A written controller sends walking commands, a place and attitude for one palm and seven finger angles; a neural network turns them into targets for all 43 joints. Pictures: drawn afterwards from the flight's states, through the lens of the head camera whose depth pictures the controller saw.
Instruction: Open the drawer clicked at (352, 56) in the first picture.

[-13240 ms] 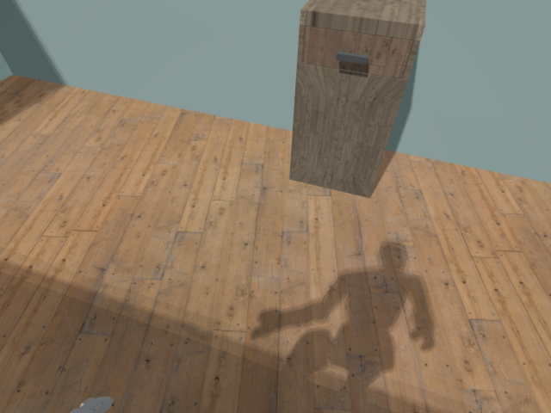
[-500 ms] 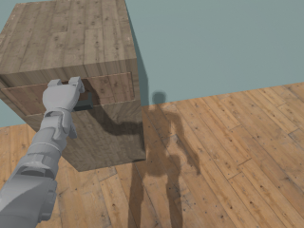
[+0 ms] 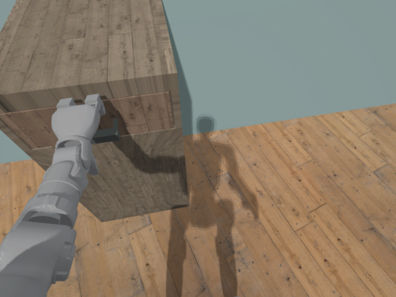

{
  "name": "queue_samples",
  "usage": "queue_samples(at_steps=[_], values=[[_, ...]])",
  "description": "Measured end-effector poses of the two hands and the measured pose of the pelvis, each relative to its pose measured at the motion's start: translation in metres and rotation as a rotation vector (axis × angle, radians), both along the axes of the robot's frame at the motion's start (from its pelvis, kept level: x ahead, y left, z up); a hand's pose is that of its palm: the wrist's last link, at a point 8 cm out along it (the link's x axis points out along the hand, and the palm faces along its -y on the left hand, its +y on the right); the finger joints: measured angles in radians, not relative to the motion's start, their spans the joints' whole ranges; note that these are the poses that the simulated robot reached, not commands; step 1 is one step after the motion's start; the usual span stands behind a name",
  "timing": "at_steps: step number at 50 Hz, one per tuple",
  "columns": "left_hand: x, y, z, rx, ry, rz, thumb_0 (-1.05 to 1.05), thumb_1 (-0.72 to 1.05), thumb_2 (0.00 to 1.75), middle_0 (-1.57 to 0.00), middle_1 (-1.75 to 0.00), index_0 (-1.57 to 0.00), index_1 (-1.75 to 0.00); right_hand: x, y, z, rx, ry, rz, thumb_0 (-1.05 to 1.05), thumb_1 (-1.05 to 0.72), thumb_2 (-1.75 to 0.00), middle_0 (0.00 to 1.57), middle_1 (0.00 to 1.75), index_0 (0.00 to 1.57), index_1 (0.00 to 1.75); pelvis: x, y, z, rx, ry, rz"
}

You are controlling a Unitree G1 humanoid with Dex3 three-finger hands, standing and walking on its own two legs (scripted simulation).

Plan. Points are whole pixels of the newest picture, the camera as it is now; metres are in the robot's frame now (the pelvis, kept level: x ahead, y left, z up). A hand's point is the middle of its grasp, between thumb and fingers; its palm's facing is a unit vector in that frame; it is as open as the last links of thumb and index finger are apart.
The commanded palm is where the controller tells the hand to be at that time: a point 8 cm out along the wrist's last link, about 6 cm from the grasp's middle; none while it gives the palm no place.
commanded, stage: move the hooked fingers above the handle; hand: left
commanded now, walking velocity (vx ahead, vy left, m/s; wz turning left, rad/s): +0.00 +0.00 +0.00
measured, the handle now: (96, 130) +0.52 +0.25 -0.02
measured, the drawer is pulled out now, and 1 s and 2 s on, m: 0.00 0.00 0.00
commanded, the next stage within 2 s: lift the fingers back up to retry in 0.62 s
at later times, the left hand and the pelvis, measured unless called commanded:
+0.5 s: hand (78, 135) +0.45 +0.25 +0.05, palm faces +0.02 +0.03 -1.00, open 13.8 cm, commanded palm +0.42 +0.25 +0.10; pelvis +0.00 +0.00 +0.00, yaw +0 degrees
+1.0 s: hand (83, 136) +0.45 +0.24 +0.04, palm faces -0.03 +0.05 -1.00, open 13.8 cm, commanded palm +0.43 +0.23 +0.10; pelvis -0.01 +0.00 +0.00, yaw +1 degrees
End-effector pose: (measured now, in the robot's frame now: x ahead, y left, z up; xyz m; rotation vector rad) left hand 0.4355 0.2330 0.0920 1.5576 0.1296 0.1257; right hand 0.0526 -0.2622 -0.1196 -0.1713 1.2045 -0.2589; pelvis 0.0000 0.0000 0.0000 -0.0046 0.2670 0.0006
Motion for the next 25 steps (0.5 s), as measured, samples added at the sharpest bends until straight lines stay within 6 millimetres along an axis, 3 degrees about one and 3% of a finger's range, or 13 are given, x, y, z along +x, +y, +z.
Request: queue_samples(at_steps=[4, 7, 10, 18, 21, 25], values=[[-0.010, 0.028, -0.003, 0.033, 0.036, 0.075, 0.00, -0.48, 0.30, -0.32, -1.20, -0.32, -1.20, -0.008, 0.003, -0.003, 0.011, 0.033, -0.005, 0.00, -0.91, -0.90, 0.20, 0.30, 0.20, 0.30, 0.001, 0.000, 0.001, -0.002, 0.005, 0.004], [-0.016, 0.038, -0.004, 0.026, 0.069, 0.078, 0.00, -0.48, 0.30, -0.32, -1.20, -0.32, -1.20, -0.012, 0.002, -0.003, 0.005, 0.060, 0.004, 0.00, -0.90, -0.90, 0.20, 0.30, 0.20, 0.30, 0.002, 0.000, 0.002, -0.006, 0.002, 0.020], [-0.018, 0.030, -0.004, 0.004, 0.085, 0.017, 0.00, -0.48, 0.30, -0.32, -1.20, -0.32, -1.20, -0.013, 0.000, -0.001, -0.015, 0.078, 0.017, 0.00, -0.90, -0.90, 0.20, 0.30, 0.20, 0.30, 0.003, 0.001, 0.002, -0.011, -0.005, 0.038], [-0.003, -0.018, 0.008, -0.053, -0.050, -0.150, 0.00, -0.49, 0.30, -0.32, -1.20, -0.32, -1.20, -0.006, -0.006, 0.002, -0.042, 0.034, 0.016, 0.00, -0.91, -0.90, 0.20, 0.30, 0.20, 0.30, 0.000, 0.004, -0.002, -0.013, -0.002, 0.033], [0.002, -0.011, 0.011, -0.030, -0.085, -0.074, 0.00, -0.49, 0.30, -0.32, -1.20, -0.32, -1.20, -0.005, -0.003, 0.000, -0.023, 0.016, 0.008, 0.00, -0.91, -0.90, 0.20, 0.30, 0.20, 0.30, -0.002, 0.004, -0.003, -0.008, 0.004, 0.014], [-0.003, 0.014, 0.007, 0.039, -0.027, 0.064, 0.00, -0.48, 0.30, -0.32, -1.20, -0.32, -1.20, -0.007, 0.003, -0.004, 0.014, 0.014, -0.003, 0.00, -0.91, -0.90, 0.20, 0.30, 0.20, 0.30, -0.003, 0.003, -0.001, -0.003, 0.005, -0.001]])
